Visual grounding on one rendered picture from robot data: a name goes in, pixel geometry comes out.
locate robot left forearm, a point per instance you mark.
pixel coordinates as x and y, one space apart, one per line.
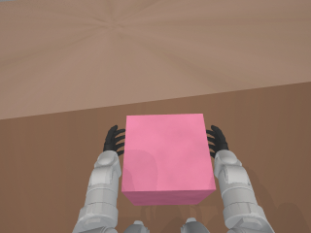
100 208

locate robot left shin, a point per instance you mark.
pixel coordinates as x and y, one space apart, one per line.
138 222

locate right robot hand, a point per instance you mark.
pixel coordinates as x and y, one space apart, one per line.
218 140

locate robot right forearm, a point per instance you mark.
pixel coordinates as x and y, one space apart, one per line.
240 204

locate left robot hand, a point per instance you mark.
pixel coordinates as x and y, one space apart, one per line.
111 140

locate carton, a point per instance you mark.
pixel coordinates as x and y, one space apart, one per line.
166 160

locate robot right shin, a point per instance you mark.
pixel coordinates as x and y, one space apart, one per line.
190 219

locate robot shin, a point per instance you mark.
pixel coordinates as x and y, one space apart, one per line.
190 219
138 222

